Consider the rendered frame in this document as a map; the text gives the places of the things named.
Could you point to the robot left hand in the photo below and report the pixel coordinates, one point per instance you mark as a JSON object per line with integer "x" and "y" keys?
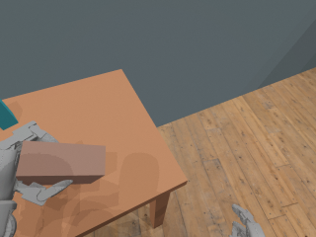
{"x": 10, "y": 150}

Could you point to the sponge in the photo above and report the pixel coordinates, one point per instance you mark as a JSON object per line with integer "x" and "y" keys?
{"x": 48, "y": 163}

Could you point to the table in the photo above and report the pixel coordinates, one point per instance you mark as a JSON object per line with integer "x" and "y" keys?
{"x": 139, "y": 166}

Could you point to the left robot forearm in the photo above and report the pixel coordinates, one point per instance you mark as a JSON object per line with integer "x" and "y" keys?
{"x": 8, "y": 222}

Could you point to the robot right hand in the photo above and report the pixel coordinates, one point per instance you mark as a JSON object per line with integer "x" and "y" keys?
{"x": 253, "y": 228}

